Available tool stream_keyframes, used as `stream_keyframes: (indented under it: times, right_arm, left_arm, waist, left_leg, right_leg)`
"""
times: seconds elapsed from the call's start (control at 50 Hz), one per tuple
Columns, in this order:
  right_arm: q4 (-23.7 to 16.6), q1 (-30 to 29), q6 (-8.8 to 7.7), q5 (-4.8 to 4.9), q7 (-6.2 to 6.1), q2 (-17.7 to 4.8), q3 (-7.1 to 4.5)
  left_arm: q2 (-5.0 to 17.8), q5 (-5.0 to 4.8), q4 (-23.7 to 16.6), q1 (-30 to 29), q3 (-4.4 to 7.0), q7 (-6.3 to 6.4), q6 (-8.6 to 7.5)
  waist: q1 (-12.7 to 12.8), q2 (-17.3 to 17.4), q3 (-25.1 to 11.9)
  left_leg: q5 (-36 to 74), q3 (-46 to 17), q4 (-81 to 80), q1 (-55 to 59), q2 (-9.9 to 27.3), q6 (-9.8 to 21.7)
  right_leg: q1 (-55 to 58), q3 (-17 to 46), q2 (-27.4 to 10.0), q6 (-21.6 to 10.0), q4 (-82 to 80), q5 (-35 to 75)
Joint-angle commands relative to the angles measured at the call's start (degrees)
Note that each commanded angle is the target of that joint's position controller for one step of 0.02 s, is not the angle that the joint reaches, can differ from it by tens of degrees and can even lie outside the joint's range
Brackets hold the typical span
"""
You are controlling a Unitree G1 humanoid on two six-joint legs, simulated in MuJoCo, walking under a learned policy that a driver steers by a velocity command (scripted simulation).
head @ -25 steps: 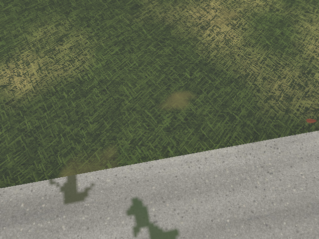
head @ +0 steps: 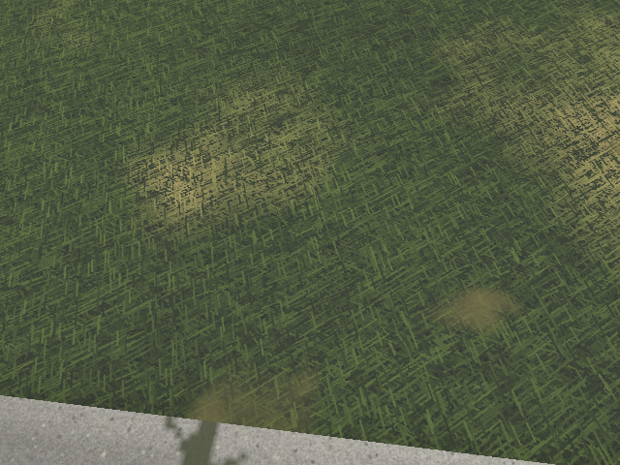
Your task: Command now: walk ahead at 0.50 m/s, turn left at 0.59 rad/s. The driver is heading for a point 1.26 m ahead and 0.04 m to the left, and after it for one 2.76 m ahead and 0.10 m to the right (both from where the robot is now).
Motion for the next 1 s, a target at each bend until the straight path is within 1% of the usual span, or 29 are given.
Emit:
stream_keyframes:
  times: [0.02, 0.14, 0.22, 0.26, 0.28, 0.3, 0.32, 0.34, 0.36, 0.38, 0.4, 0.42, 0.46, 0.52, 0.56, 0.58, 0.6, 0.64, 0.66, 0.7, 0.74, 0.76, 0.82, 0.88, 0.92, 0.94, 0.96, 0.98, 1.0]
  right_arm:
    - [-5.2, -2.0, -0.18, -0.24, 0.16, -2.0, -0.54]
    - [-6.3, -9.9, -0.89, -0.37, 1.88, -0.2, 0.56]
    - [-8.2, -14.0, -0.94, -0.08, 3.16, -0.6, 0.41]
    - [-8.3, -11.6, -0.7, -0.49, 3.33, -2.4, -0.58]
    - [-7.3, -6.8, -0.47, -0.63, 3.15, -4.0, -1.64]
    - [-4.8, 2.8, -0.17, -0.45, 2.61, -6.8, -3.38]
    - [-2.7, 12.2, 0.46, -0.11, 1.41, -11.2, -5.24]
    - [-3.4, 8.7, -0.38, 0.1, 1.15, -17.0, -5.31]
    - [-4.7, 10.3, -1.3, -0.26, 1.69, -11.8, -3.84]
    - [-3.2, 8.8, -1.96, -0.78, 1.97, -8.5, -2.72]
    - [-3.0, 5.6, -2.33, -0.71, 2.0, -7.3, -2.19]
    - [-3.2, 1.9, -2.47, -1.04, 1.88, -5.3, -1.54]
    - [-3.8, -1.1, -2.99, -2.03, 1.64, -3.6, -0.8]
    - [-1.9, 0.1, -3.88, -1.69, 0.86, -5.2, -1.1]
    - [-0.5, 1.7, -3.75, -1.79, -0.04, -6.5, -1.63]
    - [-0.5, 1.5, -3.83, -2.07, -0.34, -7.0, -1.69]
    - [0.0, 2.4, -3.99, -2.78, -0.48, -7.5, -1.95]
    - [0.5, 4.4, -4.16, -1.92, -0.3, -6.2, -1.27]
    - [2.7, 7.9, -4.37, -1.1, -0.99, -5.8, -1.35]
    - [3.8, 11.2, -4.35, -1.39, -1.57, -6.2, -1.6]
    - [3.7, 10.6, -4.1, -1.54, -2.34, -6.4, -1.65]
    - [4.1, 10.4, -3.66, -0.99, -2.79, -5.8, -1.44]
    - [3.7, 10.3, -2.52, -0.24, -2.66, -5.7, -1.31]
    - [3.9, 10.7, -1.9, 0.15, -2.96, -5.6, -1.27]
    - [5.0, 12.0, -1.71, -0.59, -3.24, -5.5, -0.95]
    - [5.9, 12.5, -1.81, -0.87, -2.74, -5.7, -0.84]
    - [6.8, 11.6, -2.02, -0.83, -2.25, -5.6, -0.45]
    - [8.2, 13.6, -2.98, -0.29, -1.67, -3.4, -0.07]
    - [10.5, 24.6, -4.01, 0.46, -0.68, 3.7, 2.18]
  left_arm:
    - [8.5, 0.03, -1.9, -0.9, 2.23, 0.32, -1.01]
    - [10.6, -0.55, 0.5, 0.2, 2.78, 0.76, 0.2]
    - [12.9, -1.64, 2.1, 2.3, 3.58, 0.64, 1.42]
    - [14.7, -2.46, 2.3, 1.8, 4.14, 0.85, 1.98]
    - [15.4, -2.87, 2.2, 1.3, 4.38, 1.03, 2.33]
    - [14.9, -3.22, 2.0, 0.3, 4.07, 1.12, 2.55]
    - [12.2, -1.75, 1.2, 1.0, 3.0, 1.27, 2.25]
    - [3.9, 0.5, -2.3, 5.9, 0.15, 0.57, 0.84]
    - [9.2, -1.55, -2.6, 0.8, 0.88, -0.08, -1.03]
    - [11.4, -3.52, -3.3, -2.4, 1.54, -0.42, -1.69]
    - [10.6, -2.71, -3.3, -3.2, 1.18, -0.02, -1.99]
    - [10.4, -1.21, -2.6, -3.3, 1.37, 0.36, -1.91]
    - [10.3, -1.0, -1.4, -0.7, 1.66, 0.2, -0.5]
    - [7.8, -0.19, -1.8, -3.5, 1.01, 0.57, 1.08]
    - [4.9, 1.0, -2.7, -6.8, -0.16, 0.13, 0.79]
    - [5.5, 0.94, -1.8, -6.9, 0.01, -0.19, 0.4]
    - [6.0, 0.58, -0.3, -4.7, 0.43, -0.71, 0.01]
    - [8.4, -0.65, -1.4, -8.6, 1.26, -1.08, -0.24]
    - [9.1, -0.98, -3.2, -12.7, 1.58, -1.49, -0.76]
    - [8.9, -0.81, -4.5, -15.7, 1.62, -2.71, -1.39]
    - [6.9, 0.17, -5.0, -17.8, 0.99, -4.05, -1.74]
    - [6.2, 0.32, -5.1, -17.5, 0.73, -4.57, -1.63]
    - [4.6, -0.62, -5.3, -16.9, 0.08, -5.46, -0.74]
    - [5.3, -1.16, -4.9, -15.8, 0.14, -4.92, -0.05]
    - [6.8, -0.53, -3.9, -13.7, 0.69, -4.29, 0.11]
    - [8.0, -0.29, -2.5, -8.9, 1.42, -3.97, -0.12]
    - [10.0, 0.18, 0.9, 0.7, 2.54, -3.6, -0.27]
    - [12.7, 0.1, 3.5, 11.6, 3.09, -3.28, -0.5]
    - [14.8, 0.76, 6.2, 18.7, 2.71, -3.84, -0.21]
  waist:
    - [-0.4, -7.9, 0.6]
    - [2.3, -6.9, 2.6]
    - [3.1, -7.1, 4.4]
    - [0.7, -8.6, 2.3]
    - [-2.4, -9.1, -0.7]
    - [-7.8, -7.8, -5.6]
    - [-11.8, -2.2, -10.7]
    - [-3.7, 13.2, -15.3]
    - [-8.6, 7.0, -21.7]
    - [-8.4, 4.5, -13.2]
    - [-6.0, 0.5, -8.0]
    - [-3.8, -1.1, -5.1]
    - [-1.0, 0.5, -4.6]
    - [-0.9, -0.3, -1.9]
    - [-1.8, -0.5, -2.3]
    - [-1.8, -1.3, -3.3]
    - [-1.7, 0.2, -5.1]
    - [-2.9, -0.9, -2.1]
    - [-4.2, 0.1, 0.6]
    - [-5.3, -0.6, 1.9]
    - [-6.2, -1.1, 3.3]
    - [-5.9, -0.4, 3.3]
    - [-6.9, -1.7, 4.0]
    - [-7.6, -1.4, 5.1]
    - [-7.7, -2.6, 4.0]
    - [-5.4, -3.9, 1.7]
    - [-0.3, -4.3, -3.0]
    - [4.4, -7.6, -9.4]
    - [2.6, -22.7, -21.2]
  left_leg:
    - [4.5, -2.5, -3.9, -9.6, 3.5, -1.0]
    - [18.1, 2.0, -21.9, -6.5, 2.9, -0.2]
    - [13.7, 5.6, -28.7, -4.3, 1.5, 2.1]
    - [8.0, 8.6, -30.3, 1.7, -1.6, 4.6]
    - [5.9, 10.2, -31.0, 8.4, -4.0, 6.1]
    - [9.4, 11.0, -34.7, 21.7, -6.8, 8.2]
    - [10.3, 0.9, -35.9, 39.3, -1.6, 11.6]
    - [-0.8, -33.2, -43.2, 53.9, 13.4, 21.8]
    - [-8.5, -42.9, -51.0, 55.5, 16.6, 22.9]
    - [-4.0, -34.4, -51.6, 49.6, 15.6, 20.0]
    - [3.2, -26.9, -50.9, 41.4, 13.1, 17.8]
    - [10.2, -20.8, -50.6, 34.1, 10.7, 16.1]
    - [18.3, -15.8, -52.5, 27.0, 8.3, 15.5]
    - [24.2, -10.2, -55.2, 21.7, 7.0, 15.6]
    - [29.0, -6.1, -54.2, 21.2, 5.1, 14.7]
    - [29.3, -3.2, -53.2, 19.2, 3.2, 13.8]
    - [30.1, -3.9, -51.4, 20.7, 4.9, 13.8]
    - [22.6, -5.7, -50.5, 23.0, 5.4, 13.5]
    - [16.9, -9.4, -48.5, 29.5, 7.8, 13.1]
    - [14.6, -13.9, -44.6, 38.7, 10.8, 13.9]
    - [9.5, -10.5, -42.8, 30.2, 8.0, 13.1]
    - [7.3, -9.9, -39.7, 27.1, 7.2, 12.6]
    - [3.1, -9.0, -35.3, 21.8, 5.4, 11.1]
    - [6.1, -10.4, -28.5, 27.0, 5.8, 9.3]
    - [12.7, -10.8, -21.1, 30.2, 5.4, 8.0]
    - [16.9, -9.8, -14.3, 28.8, 4.8, 7.4]
    - [20.3, -6.6, -2.0, 23.8, 2.0, 5.5]
    - [0.6, -4.3, 19.7, 7.7, -2.4, 1.4]
    - [-36.0, -6.4, 49.4, -14.0, -8.6, -2.7]
  right_leg:
    - [7.0, 12.6, -16.4, -9.7, -13.3, 8.0]
    - [9.8, 1.0, -15.2, -7.4, -12.8, 15.0]
    - [14.5, -2.2, -17.4, -6.3, -10.8, 19.6]
    - [16.7, -4.7, -17.5, -5.2, -4.6, 37.1]
    - [16.7, -6.1, -16.9, -4.4, 2.6, 46.2]
    - [12.8, -8.1, -14.9, -2.8, 14.4, 48.4]
    - [-1.2, -8.2, -12.5, -0.1, 32.3, 31.5]
    - [-25.2, -1.9, -0.9, 2.8, 52.2, -21.4]
    - [-30.4, 9.8, -1.0, 2.2, 57.7, -21.1]
    - [-34.1, 9.1, -3.3, 1.2, 56.4, -15.9]
    - [-32.1, 8.6, -5.8, 0.7, 52.0, -11.4]
    - [-28.6, 8.4, -7.8, 0.9, 47.5, -8.2]
    - [-22.4, 8.8, -9.3, 1.5, 43.1, -4.8]
    - [-21.7, 7.4, -8.8, 3.5, 33.7, -0.4]
    - [-20.2, 6.4, -7.7, 3.9, 27.0, 9.0]
    - [-16.4, 5.0, -6.1, 3.8, 25.1, 16.1]
    - [-15.6, 6.1, -6.2, 3.6, 27.6, 20.6]
    - [-21.3, 7.6, -6.5, 2.4, 24.5, 22.5]
    - [-30.0, 11.3, -8.4, 1.3, 21.7, 22.8]
    - [-41.0, 13.4, -9.0, -0.2, 19.0, 20.6]
    - [-34.1, 10.4, -7.4, -0.7, 13.4, 29.6]
    - [-31.2, 11.4, -7.5, -0.6, 12.5, 34.3]
    - [-23.2, 9.7, -5.5, -0.3, 7.1, 34.1]
    - [-23.2, 10.8, -7.4, 0.5, 0.1, 31.5]
    - [-19.9, 9.2, -7.7, 0.4, -3.6, 30.0]
    - [-12.9, 6.6, -6.3, -0.6, -4.3, 28.3]
    - [1.1, 2.7, -4.6, -1.6, -4.0, 30.9]
    - [22.4, 8.3, -10.4, -5.2, 4.9, 43.0]
    - [46.2, 20.5, -21.7, -13.1, 22.5, 55.9]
